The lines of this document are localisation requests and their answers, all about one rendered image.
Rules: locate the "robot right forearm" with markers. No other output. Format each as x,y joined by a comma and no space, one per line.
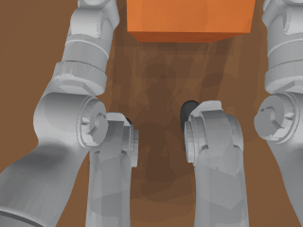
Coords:
284,22

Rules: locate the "robot left forearm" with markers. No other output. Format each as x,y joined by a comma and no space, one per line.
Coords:
86,50

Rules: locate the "right robot shin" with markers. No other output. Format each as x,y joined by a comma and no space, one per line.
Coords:
235,127

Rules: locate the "robot left upper arm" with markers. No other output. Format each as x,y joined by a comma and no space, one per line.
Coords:
35,189

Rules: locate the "robot left thigh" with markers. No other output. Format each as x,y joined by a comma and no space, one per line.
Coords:
109,188

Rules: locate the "carton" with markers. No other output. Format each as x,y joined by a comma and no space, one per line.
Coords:
188,21

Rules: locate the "robot right upper arm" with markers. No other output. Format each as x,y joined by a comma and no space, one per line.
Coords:
279,121

